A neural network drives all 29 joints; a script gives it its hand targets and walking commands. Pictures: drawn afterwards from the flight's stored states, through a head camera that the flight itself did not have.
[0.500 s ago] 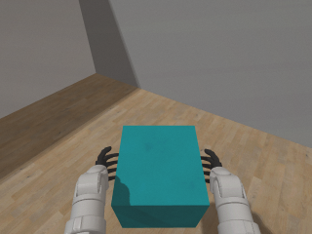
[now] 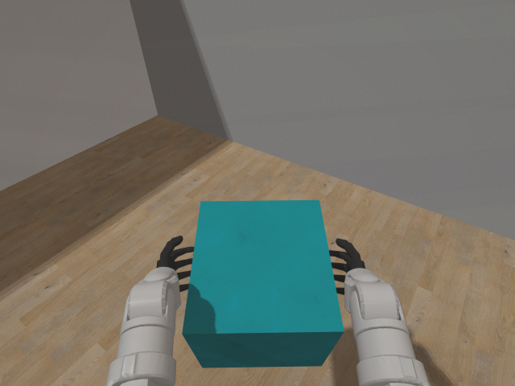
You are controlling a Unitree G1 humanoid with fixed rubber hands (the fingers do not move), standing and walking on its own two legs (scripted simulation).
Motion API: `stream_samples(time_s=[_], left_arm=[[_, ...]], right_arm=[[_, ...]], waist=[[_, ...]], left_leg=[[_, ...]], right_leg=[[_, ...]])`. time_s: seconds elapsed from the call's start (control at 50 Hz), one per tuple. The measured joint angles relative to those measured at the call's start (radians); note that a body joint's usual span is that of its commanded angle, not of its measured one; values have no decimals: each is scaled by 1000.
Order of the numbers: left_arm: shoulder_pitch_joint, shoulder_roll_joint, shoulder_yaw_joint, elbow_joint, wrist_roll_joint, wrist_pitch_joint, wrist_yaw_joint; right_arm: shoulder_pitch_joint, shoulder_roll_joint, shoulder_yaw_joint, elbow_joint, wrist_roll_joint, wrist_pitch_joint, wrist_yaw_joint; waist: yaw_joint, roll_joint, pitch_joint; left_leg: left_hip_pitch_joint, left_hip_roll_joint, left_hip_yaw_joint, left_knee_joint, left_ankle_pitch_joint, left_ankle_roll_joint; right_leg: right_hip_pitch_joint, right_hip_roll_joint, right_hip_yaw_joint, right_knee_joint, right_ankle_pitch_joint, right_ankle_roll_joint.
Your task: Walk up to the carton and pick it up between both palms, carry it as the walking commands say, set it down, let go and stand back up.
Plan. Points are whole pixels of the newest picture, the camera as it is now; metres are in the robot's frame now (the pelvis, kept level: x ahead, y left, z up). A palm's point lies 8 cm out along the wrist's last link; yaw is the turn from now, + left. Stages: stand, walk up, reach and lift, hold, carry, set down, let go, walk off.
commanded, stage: reach and lift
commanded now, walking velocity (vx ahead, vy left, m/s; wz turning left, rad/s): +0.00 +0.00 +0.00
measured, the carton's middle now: (261, 283) +0.33 +0.01 -0.02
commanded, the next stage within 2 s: hold in 0.42 s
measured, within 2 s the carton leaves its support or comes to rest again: neither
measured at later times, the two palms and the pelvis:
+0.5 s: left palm (164, 285) +0.29 +0.17 +0.05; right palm (356, 287) +0.28 -0.14 +0.04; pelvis -0.01 +0.00 +0.00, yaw +0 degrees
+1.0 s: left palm (162, 287) +0.29 +0.17 +0.05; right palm (355, 291) +0.28 -0.14 +0.04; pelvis -0.01 +0.00 +0.00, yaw +0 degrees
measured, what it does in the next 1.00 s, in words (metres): stands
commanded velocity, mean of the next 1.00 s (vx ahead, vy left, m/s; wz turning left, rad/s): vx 0.00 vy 0.00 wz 0.00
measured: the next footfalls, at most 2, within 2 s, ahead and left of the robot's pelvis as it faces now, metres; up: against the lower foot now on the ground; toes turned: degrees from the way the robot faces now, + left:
left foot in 1.90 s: +0.03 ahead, +0.02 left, +0.00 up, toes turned -6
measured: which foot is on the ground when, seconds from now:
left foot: down 0.00-1.00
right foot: down 0.00-1.00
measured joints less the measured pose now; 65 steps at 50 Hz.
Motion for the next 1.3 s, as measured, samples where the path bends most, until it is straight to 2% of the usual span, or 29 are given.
stream_samples(time_s=[0.14,0.3,1.18,1.24,1.3], left_arm=[[28,0,0,-39,0,0,1],[36,0,0,-40,0,0,-19],[62,-3,0,-85,0,2,-23],[73,-3,-1,-129,1,13,-2],[92,-3,-2,-231,0,50,-1]], right_arm=[[7,-2,25,0,6,-4,2],[20,-6,26,0,6,-4,6],[40,-12,52,-5,17,-1,17],[50,-13,90,-60,46,31,7],[43,-12,134,-136,69,73,-21]], waist=[[0,0,0],[0,0,0],[0,0,0],[0,-4,0],[0,-7,0]], left_leg=[[5,0,0,-10,8,0],[6,1,0,-13,14,0],[6,0,0,-11,16,0],[7,0,2,15,3,0],[7,1,7,41,-14,-3]], right_leg=[[0,0,0,0,2,0],[0,0,0,0,7,0],[0,0,0,3,9,0],[-10,0,0,47,-10,0],[-32,0,-1,144,-94,0]])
